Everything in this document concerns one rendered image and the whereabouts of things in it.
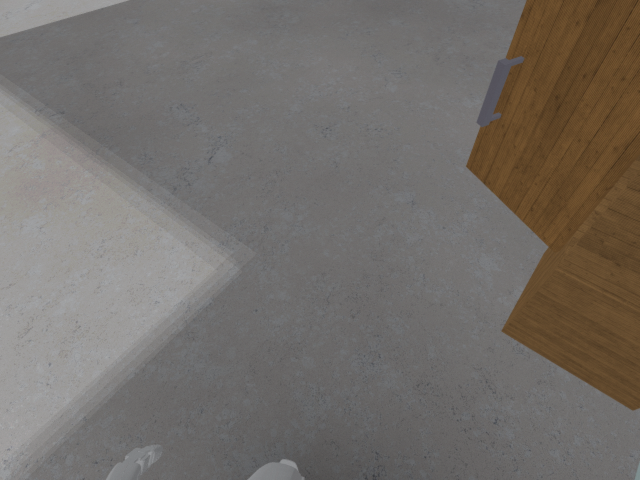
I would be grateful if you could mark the cupboard door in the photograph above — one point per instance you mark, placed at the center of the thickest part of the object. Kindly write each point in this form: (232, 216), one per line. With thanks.
(570, 123)

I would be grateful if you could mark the left robot shin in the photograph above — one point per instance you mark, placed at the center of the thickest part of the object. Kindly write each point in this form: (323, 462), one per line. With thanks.
(289, 462)

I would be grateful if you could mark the robot left hand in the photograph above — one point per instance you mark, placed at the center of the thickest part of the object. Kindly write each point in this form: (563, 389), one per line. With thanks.
(136, 463)

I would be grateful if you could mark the handle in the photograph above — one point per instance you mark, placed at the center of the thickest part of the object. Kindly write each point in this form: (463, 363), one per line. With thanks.
(494, 91)

